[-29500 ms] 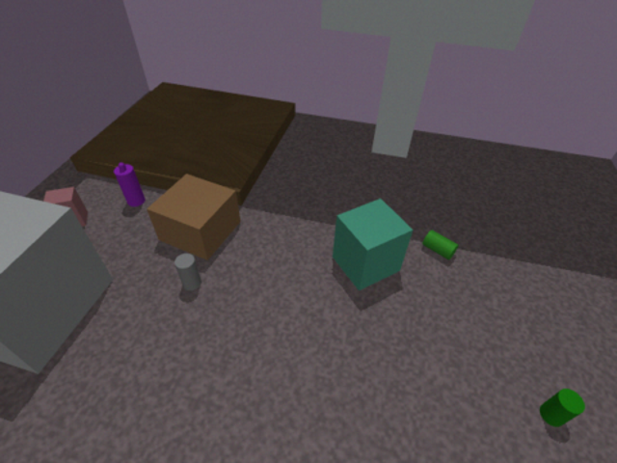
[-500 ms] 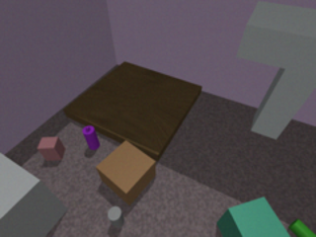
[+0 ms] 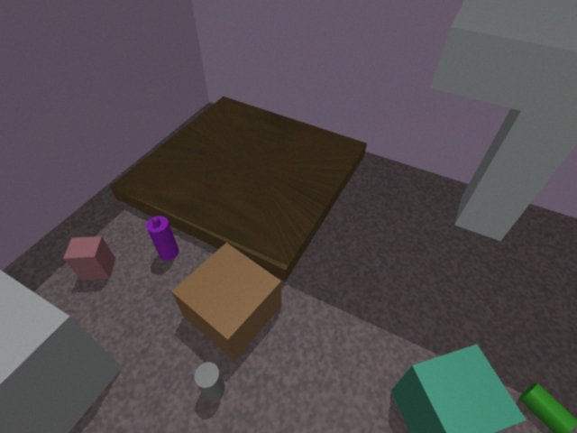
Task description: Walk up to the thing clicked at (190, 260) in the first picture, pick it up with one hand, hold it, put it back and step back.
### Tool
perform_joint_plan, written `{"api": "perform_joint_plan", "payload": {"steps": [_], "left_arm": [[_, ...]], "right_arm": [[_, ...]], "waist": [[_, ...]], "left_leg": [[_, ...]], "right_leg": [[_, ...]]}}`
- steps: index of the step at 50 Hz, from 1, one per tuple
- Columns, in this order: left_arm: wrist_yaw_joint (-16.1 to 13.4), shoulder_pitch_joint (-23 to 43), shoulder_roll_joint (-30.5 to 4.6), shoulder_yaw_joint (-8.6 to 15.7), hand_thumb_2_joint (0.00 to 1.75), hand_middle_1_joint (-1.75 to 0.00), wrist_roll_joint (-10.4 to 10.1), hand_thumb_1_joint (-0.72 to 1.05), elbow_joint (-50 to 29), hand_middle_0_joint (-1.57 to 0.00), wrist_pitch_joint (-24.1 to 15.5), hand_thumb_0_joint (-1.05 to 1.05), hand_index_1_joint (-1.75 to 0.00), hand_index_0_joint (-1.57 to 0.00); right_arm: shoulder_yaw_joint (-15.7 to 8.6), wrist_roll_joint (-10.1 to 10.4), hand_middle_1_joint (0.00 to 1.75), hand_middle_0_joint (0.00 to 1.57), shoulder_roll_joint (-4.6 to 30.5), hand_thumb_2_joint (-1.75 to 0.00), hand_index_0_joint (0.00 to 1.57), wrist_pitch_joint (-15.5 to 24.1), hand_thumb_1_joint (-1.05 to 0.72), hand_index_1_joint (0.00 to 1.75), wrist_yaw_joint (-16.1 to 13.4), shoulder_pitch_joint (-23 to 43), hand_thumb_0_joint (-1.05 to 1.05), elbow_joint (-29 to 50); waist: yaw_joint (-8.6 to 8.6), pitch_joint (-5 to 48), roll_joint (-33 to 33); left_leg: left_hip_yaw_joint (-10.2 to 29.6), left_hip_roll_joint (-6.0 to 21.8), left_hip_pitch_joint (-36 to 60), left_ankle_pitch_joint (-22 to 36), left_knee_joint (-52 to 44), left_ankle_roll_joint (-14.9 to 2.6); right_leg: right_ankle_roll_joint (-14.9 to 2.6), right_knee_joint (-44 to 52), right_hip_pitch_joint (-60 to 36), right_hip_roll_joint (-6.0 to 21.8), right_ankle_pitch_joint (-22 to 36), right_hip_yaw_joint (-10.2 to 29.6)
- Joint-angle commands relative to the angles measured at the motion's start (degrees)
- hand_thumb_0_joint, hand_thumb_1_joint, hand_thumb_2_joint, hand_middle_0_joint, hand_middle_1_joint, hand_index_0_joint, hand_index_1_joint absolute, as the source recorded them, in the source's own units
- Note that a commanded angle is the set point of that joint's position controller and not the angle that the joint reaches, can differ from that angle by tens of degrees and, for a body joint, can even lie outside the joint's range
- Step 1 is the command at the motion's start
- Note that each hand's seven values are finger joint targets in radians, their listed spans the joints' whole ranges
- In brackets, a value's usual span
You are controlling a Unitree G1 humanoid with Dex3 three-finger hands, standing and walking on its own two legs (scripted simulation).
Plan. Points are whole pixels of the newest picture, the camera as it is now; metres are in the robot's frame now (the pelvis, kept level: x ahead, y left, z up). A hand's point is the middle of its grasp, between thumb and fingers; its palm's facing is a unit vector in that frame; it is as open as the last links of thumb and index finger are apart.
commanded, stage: step back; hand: left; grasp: from the side
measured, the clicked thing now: (210, 381) +0.41 +0.22 -0.71
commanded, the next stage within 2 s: none
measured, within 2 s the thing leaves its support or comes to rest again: neither
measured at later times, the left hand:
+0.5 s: hand out of the picture +0.05 +0.30 -0.18, palm faces -0.09 -0.93 -0.36, open 7.4 cm
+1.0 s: hand out of the picture -0.06 +0.31 -0.17, palm faces -0.01 -0.93 -0.37, open 7.4 cm
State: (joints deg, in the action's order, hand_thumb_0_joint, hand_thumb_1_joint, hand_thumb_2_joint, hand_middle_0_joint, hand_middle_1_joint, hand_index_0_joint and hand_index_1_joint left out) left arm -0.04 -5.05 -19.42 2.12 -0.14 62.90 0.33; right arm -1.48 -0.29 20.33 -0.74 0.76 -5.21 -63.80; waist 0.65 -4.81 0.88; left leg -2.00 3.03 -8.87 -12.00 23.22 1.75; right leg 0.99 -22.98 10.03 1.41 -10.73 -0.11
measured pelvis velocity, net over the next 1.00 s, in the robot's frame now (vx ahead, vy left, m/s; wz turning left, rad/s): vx -0.21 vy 0.05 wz -0.01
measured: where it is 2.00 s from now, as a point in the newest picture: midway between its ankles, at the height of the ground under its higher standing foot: outside the picture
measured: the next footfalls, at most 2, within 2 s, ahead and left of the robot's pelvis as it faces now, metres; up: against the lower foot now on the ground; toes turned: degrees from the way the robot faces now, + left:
right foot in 0.60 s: -0.09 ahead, -0.09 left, +0.00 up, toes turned -1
left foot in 0.96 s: -0.18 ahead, +0.15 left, +0.00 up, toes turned -3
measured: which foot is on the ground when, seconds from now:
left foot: down 0.00-0.64, up 0.66-0.94, down 0.96-1.00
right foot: down 0.00-0.20, up 0.22-0.58, down 0.60-1.00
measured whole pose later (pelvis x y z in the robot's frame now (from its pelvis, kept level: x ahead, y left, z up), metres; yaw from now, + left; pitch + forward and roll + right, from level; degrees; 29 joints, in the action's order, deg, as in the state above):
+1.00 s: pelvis -0.21 +0.05 -0.03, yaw +0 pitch -3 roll +2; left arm -0.6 -4.6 -22.0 4.3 1.1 43.7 3.8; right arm -2.9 -1.2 21.7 -1.4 -0.9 -9.6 -52.1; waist -0.6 -12.1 -3.8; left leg 1.1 -4.4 -13.3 -20.7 36.6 -1.3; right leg 0.3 -39.6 23.3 3.5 -13.7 2.0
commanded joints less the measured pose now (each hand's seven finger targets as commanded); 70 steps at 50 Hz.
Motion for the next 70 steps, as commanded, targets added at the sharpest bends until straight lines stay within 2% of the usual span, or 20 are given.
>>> {"api": "perform_joint_plan", "payload": {"steps": [1,4,6,8,10,11,18,26,30,32,33,37,44,47,49,50,51,55,64,70], "left_arm": [[-1.2,1.3,-16.6,4.0,0.90,-0.30,0.0,0.90,-6.2,-0.20,-0.6,0.00,-0.30,-0.20],[-1.4,5.5,-18.2,4.7,0.90,-0.30,1.3,0.90,-9.7,-0.20,0.1,0.00,-0.30,-0.20],[-1.2,7.7,-17.8,4.6,0.90,-0.30,1.6,0.90,-11.8,-0.20,0.6,0.00,-0.30,-0.20],[-1.1,7.3,-15.2,3.8,0.90,-0.30,1.1,0.90,-12.9,-0.20,1.3,0.00,-0.30,-0.20],[-1.7,6.4,-11.0,3.0,0.90,-0.30,0.6,0.90,-13.8,-0.20,2.1,0.00,-0.30,-0.20],[-2.1,3.2,-11.7,3.2,0.90,-0.30,0.9,0.90,-13.1,-0.20,2.6,0.00,-0.30,-0.20],[-2.0,-3.0,-12.8,3.9,0.90,-0.30,0.7,0.90,-13.0,-0.20,2.9,0.00,-0.30,-0.20],[-1.3,-2.6,-11.9,4.5,0.90,-0.30,1.0,0.90,-16.2,-0.20,1.4,0.00,-0.30,-0.20],[-1.3,-8.8,-12.5,5.3,0.90,-0.30,2.0,0.90,-13.4,-0.20,0.4,0.00,-0.30,-0.20],[-1.0,-4.7,-19.6,7.0,0.90,-0.30,1.7,0.90,-16.0,-0.20,0.5,0.00,-0.30,-0.20],[-1.1,-2.1,-22.5,7.2,0.90,-0.30,2.6,0.90,-18.2,-0.20,0.4,0.00,-0.30,-0.20],[-1.6,2.9,-14.0,5.8,0.90,-0.30,1.7,0.90,-20.5,-0.20,0.3,0.00,-0.30,-0.20],[-1.9,-3.3,-13.6,5.7,0.90,-0.30,2.0,0.90,-22.1,-0.20,1.3,0.00,-0.30,-0.20],[-1.2,-2.0,-15.2,5.3,0.90,-0.30,1.1,0.90,-22.6,-0.20,2.5,0.00,-0.30,-0.20],[-0.8,-3.2,-11.8,4.4,0.90,-0.30,0.7,0.90,-23.7,-0.20,3.0,0.00,-0.30,-0.20],[-1.3,0.2,-12.2,4.7,0.90,-0.30,0.6,0.90,-24.7,-0.20,2.8,0.00,-0.30,-0.20],[-2.1,3.5,-13.8,5.6,0.90,-0.30,1.5,0.90,-24.3,-0.20,2.7,0.00,-0.30,-0.20],[-1.4,-5.4,-12.7,5.5,0.90,-0.30,0.2,0.90,-20.4,-0.20,2.9,0.00,-0.30,-0.20],[-1.3,-5.4,-12.3,5.4,0.90,-0.30,1.3,0.90,-20.6,-0.20,2.5,0.00,-0.30,-0.20],[0.2,-15.1,-12.6,6.3,0.90,-0.30,1.7,0.90,-15.5,-0.20,2.0,0.00,-0.30,-0.20]], "right_arm": [[-3.1,0.3,0.30,0.20,11.9,-0.90,0.20,-0.2,-0.90,0.30,-0.8,-0.5,0.00,4.9],[-3.8,0.1,0.30,0.20,11.2,-0.90,0.20,-1.3,-0.90,0.30,-0.6,-4.2,0.00,5.6],[-4.2,0.0,0.30,0.20,11.4,-0.90,0.20,-1.4,-0.90,0.30,-0.3,-7.3,0.00,6.1],[-4.3,-0.1,0.30,0.20,12.6,-0.90,0.20,-0.8,-0.90,0.30,-0.5,-7.2,0.00,7.1],[-5.8,-1.3,0.30,0.20,19.4,-0.90,0.20,0.0,-0.90,0.30,-1.0,-5.1,0.00,8.5],[-5.8,-1.7,0.30,0.20,19.0,-0.90,0.20,0.4,-0.90,0.30,-1.4,-4.7,0.00,8.9],[-4.9,-1.3,0.30,0.20,14.4,-0.90,0.20,0.8,-0.90,0.30,-2.9,-0.5,0.00,14.0],[-5.3,-1.0,0.30,0.20,15.6,-0.90,0.20,0.1,-0.90,0.30,-3.0,-3.6,0.00,15.8],[-4.8,0.1,0.30,0.20,14.9,-0.90,0.20,-0.7,-0.90,0.30,-2.3,0.0,0.00,16.8],[-3.6,0.5,0.30,0.20,10.8,-0.90,0.20,-0.9,-0.90,0.30,-2.3,0.9,0.00,18.0],[-4.6,-0.1,0.30,0.20,12.4,-0.90,0.20,-1.6,-0.90,0.30,-3.0,1.3,0.00,17.4],[-3.9,0.7,0.30,0.20,12.3,-0.90,0.20,-1.2,-0.90,0.30,-2.4,-4.7,0.00,14.6],[-3.0,0.0,0.30,0.20,11.3,-0.90,0.20,0.4,-0.90,0.30,-2.9,-5.7,0.00,16.9],[-4.1,-0.9,0.30,0.20,11.2,-0.90,0.20,0.9,-0.90,0.30,-2.6,-9.6,0.00,15.1],[-5.7,-2.4,0.30,0.20,16.7,-0.90,0.20,1.2,-0.90,0.30,-2.5,-9.2,0.00,15.8],[-6.6,-2.2,0.30,0.20,22.4,-0.90,0.20,0.9,-0.90,0.30,-1.9,-5.7,0.00,17.2],[-7.1,-2.3,0.30,0.20,23.8,-0.90,0.20,1.0,-0.90,0.30,-2.0,-5.4,0.00,18.0],[-4.7,-2.1,0.30,0.20,15.0,-0.90,0.20,1.4,-0.90,0.30,-2.9,0.6,0.00,19.0],[-5.8,-1.3,0.30,0.20,15.5,-0.90,0.20,0.8,-0.90,0.30,-3.0,-5.5,0.00,20.0],[-6.3,-1.5,0.30,0.20,18.0,-0.90,0.20,-0.7,-0.90,0.30,-2.5,0.8,0.00,22.0]], "waist": [[0.09,6.9,-6.6],[0.99,8.9,-12.1],[2.36,9.8,-13.3],[2.34,9.5,-6.5],[1.69,6.6,9.2],[0.28,7.9,4.8],[-1.50,9.4,6.3],[1.11,9.5,6.5],[-1.99,11.0,3.2],[-2.23,5.8,-15.7],[-3.43,2.7,-17.7],[0.87,1.8,-8.9],[-2.66,9.6,-12.5],[-0.49,10.4,-11.0],[-1.30,10.2,1.2],[-0.01,7.3,12.7],[3.01,5.1,13.4],[-3.64,3.7,5.3],[1.84,7.6,8.7],[-3.04,10.4,9.8]], "left_leg": [[1.6,-0.6,-0.1,7.3,9.8,-3.61],[0.8,-4.2,-1.7,-10.8,19.3,-3.52],[2.2,-3.7,-0.6,-11.2,18.5,-4.27],[5.9,1.1,-2.0,7.3,7.6,-5.31],[23.5,14.3,1.0,27.5,-4.0,-9.97],[22.0,15.5,3.7,32.8,-1.2,-11.96],[13.2,10.4,7.7,33.0,4.0,-12.63],[13.1,11.8,8.2,27.4,7.5,-14.53],[10.2,8.4,-4.5,13.6,13.2,-8.93],[2.1,-7.5,-18.3,-17.6,27.8,-2.44],[7.8,-8.0,-14.5,-26.3,40.3,-1.73],[11.1,-10.9,-18.4,-16.2,45.1,-1.66],[6.3,-4.3,-17.0,-17.1,18.9,-0.44],[1.9,-5.2,-6.1,0.3,-0.7,-1.66],[18.9,7.0,3.2,11.7,-1.9,-5.80],[30.2,17.2,-1.1,16.7,-4.4,-13.77],[36.2,20.9,-9.5,14.0,-6.2,-19.49],[14.3,8.7,-2.0,24.5,0.5,-11.56],[15.9,12.2,6.4,20.8,2.3,-16.00],[13.8,10.5,-8.4,5.2,4.8,-10.99]], "right_leg": [[-8.32,2.8,2.2,10.1,18.4,10.2],[-13.56,2.3,5.2,16.0,17.1,14.3],[-12.65,-0.6,7.8,15.5,14.7,12.1],[-7.83,-9.1,6.5,8.5,10.1,6.3],[-2.82,-26.4,17.1,-7.3,-20.1,4.6],[-3.05,-33.4,18.2,-6.8,-23.8,8.6],[-1.28,-45.0,20.1,-6.9,-16.2,10.7],[-0.12,-20.5,12.8,-2.4,-16.5,4.7],[-2.83,-1.2,-2.8,-1.0,3.6,4.6],[-13.69,3.3,0.7,15.2,11.2,26.1],[-19.96,5.4,11.9,21.5,11.0,33.2],[-11.97,0.4,5.8,9.6,16.8,14.0],[-13.13,-7.1,-11.3,12.0,23.3,13.8],[-9.48,-14.3,-5.8,8.4,20.8,9.6],[-4.23,-20.8,10.5,1.4,0.0,6.2],[-2.19,-29.8,17.1,-6.6,-21.9,2.1],[-1.39,-40.4,14.1,-6.0,-26.9,9.9],[-2.36,-50.3,20.6,-8.6,-16.6,13.1],[1.76,-35.0,16.8,-5.3,-19.2,8.4],[-2.03,-6.5,-2.7,-1.8,-7.4,1.3]]}}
